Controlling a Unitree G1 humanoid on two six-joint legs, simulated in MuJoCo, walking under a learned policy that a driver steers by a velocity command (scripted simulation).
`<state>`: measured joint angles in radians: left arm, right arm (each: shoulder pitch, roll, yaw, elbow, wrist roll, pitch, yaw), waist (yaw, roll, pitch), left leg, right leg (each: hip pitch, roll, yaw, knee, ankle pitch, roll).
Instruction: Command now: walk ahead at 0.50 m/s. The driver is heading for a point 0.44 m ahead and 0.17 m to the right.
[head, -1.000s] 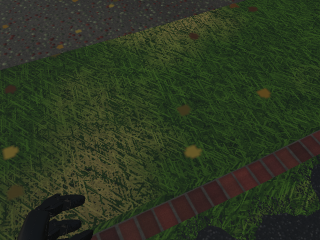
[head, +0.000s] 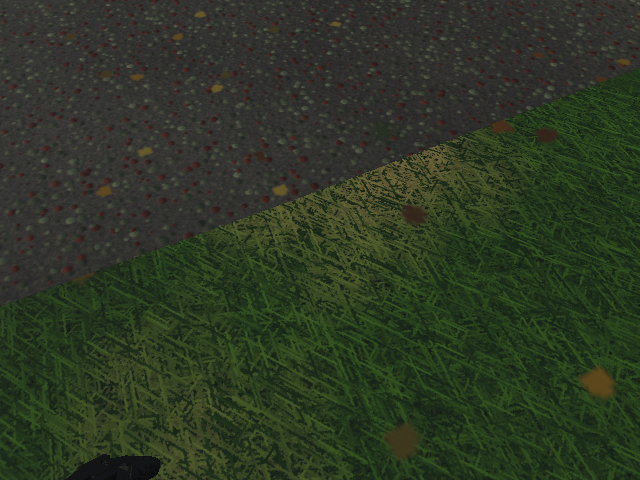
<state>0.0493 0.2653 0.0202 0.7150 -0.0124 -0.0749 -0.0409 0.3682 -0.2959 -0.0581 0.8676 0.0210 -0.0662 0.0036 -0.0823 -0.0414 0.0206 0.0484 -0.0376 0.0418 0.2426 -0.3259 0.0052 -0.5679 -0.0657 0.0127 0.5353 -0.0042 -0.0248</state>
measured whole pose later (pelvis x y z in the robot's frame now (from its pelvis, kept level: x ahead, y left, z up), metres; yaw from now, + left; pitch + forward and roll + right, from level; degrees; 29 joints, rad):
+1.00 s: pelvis +0.40 -0.02 +0.00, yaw -8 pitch -1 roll +1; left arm 0.23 0.23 0.05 0.86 0.02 0.03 0.03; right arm 0.16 -0.22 -0.03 0.94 -0.02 -0.02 0.00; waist -0.02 0.01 0.01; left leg -0.27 -0.01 0.04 0.47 -0.18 0.00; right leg -0.27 -0.04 0.04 0.55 -0.27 0.03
